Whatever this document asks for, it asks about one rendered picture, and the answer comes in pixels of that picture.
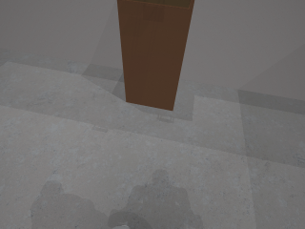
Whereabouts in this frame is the cabinet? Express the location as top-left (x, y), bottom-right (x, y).
top-left (117, 0), bottom-right (194, 111)

